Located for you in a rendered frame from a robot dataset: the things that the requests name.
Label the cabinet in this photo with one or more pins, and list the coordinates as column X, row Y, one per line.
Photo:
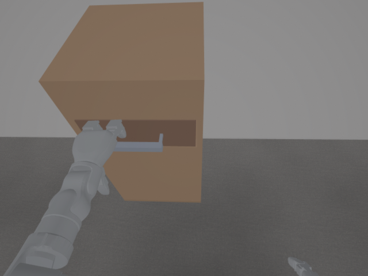
column 137, row 62

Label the right robot hand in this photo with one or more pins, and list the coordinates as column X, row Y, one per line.
column 301, row 267

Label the left robot forearm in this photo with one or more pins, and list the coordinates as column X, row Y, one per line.
column 51, row 245

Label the left robot hand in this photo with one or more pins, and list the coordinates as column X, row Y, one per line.
column 96, row 145

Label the drawer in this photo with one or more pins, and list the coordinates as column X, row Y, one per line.
column 178, row 133

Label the handle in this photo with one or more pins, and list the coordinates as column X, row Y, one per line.
column 140, row 146

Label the robot left upper arm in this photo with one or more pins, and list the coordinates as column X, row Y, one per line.
column 23, row 269

